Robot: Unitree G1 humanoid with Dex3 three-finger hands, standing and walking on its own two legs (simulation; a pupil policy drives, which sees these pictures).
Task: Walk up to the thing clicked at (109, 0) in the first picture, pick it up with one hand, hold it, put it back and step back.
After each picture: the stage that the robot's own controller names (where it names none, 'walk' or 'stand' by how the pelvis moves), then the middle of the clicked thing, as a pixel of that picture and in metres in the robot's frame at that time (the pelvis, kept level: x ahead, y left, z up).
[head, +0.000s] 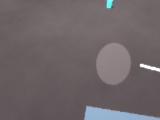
stand; (109, 3) +2.18 -0.51 -0.72
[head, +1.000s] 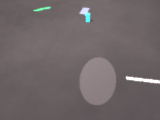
walk; (87, 17) +2.07 -0.04 -0.69
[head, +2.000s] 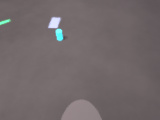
walk; (59, 35) +1.39 +0.30 -0.72
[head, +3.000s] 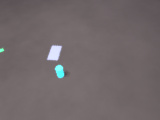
walk; (59, 71) +0.92 +0.26 -0.72
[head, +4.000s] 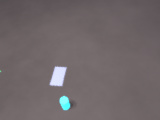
walk; (65, 103) +0.57 +0.20 -0.71
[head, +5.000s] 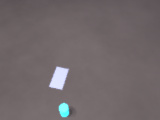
stand; (64, 110) +0.46 +0.14 -0.70
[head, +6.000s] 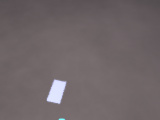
stand; out of the picture +0.40 +0.14 -0.72
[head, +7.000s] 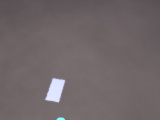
stand; out of the picture +0.39 +0.16 -0.71
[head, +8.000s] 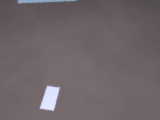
stand; out of the picture +0.35 +0.16 -0.72
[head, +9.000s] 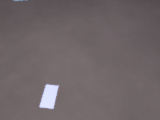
stand; out of the picture +0.35 +0.17 -0.73
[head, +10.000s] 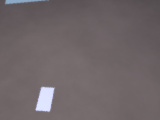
stand; out of the picture +0.33 +0.18 -0.72
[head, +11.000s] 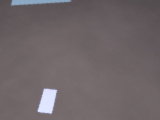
stand; out of the picture +0.33 +0.16 -0.73
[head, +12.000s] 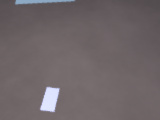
stand; out of the picture +0.34 +0.15 -0.73
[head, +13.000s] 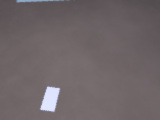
stand; out of the picture +0.33 +0.15 -0.73
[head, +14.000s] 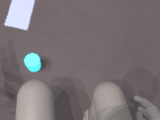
go down; (33, 63) +0.42 +0.19 -0.37
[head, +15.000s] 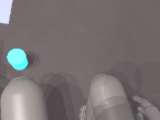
go down; (18, 60) +0.41 +0.22 -0.31
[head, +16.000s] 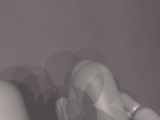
close in; out of the picture +0.40 +0.26 -0.22
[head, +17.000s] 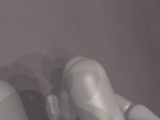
close; out of the picture +0.40 +0.27 -0.22
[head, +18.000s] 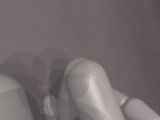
lift; out of the picture +0.37 +0.26 -0.23
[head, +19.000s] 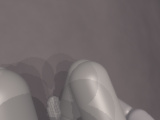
lift; out of the picture +0.37 +0.25 -0.20
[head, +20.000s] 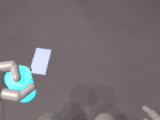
lift; (22, 85) +0.32 +0.19 +0.00
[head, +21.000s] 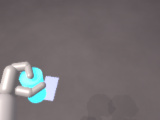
hold; (34, 85) +0.33 +0.16 +0.01
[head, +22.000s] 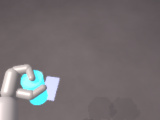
hold; (35, 88) +0.32 +0.16 +0.00
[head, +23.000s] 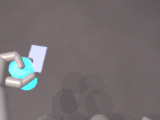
crouch; (24, 74) +0.37 +0.18 -0.06
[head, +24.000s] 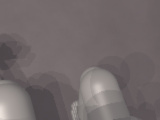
lower; out of the picture +0.44 +0.27 -0.13
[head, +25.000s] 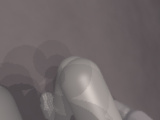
lower; out of the picture +0.41 +0.30 -0.23
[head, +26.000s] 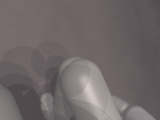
lower; out of the picture +0.41 +0.30 -0.23
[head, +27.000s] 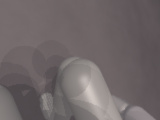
lower; out of the picture +0.41 +0.30 -0.23
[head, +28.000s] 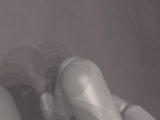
lower; out of the picture +0.41 +0.30 -0.22
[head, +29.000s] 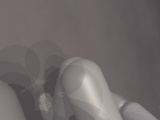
open; out of the picture +0.40 +0.28 -0.23
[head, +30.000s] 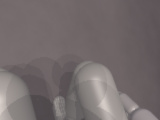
stand; out of the picture +0.40 +0.28 -0.24
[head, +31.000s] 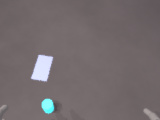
stand; (48, 106) +0.39 +0.17 -0.59
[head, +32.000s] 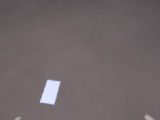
stand; out of the picture +0.38 +0.17 -0.66
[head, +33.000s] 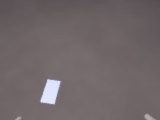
stand; out of the picture +0.37 +0.17 -0.67
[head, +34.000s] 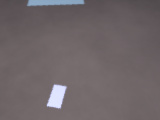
stand; out of the picture +0.39 +0.15 -0.72
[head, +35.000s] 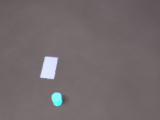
walk; (57, 99) +0.47 +0.14 -0.70
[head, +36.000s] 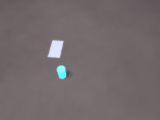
walk; (61, 72) +0.76 +0.20 -0.70
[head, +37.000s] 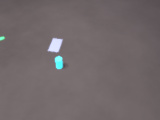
stand; (59, 62) +1.02 +0.19 -0.71
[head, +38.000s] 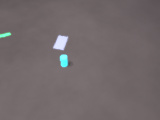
stand; (64, 60) +1.01 +0.15 -0.72
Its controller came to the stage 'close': yes
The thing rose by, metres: 0.70
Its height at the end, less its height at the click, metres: +0.00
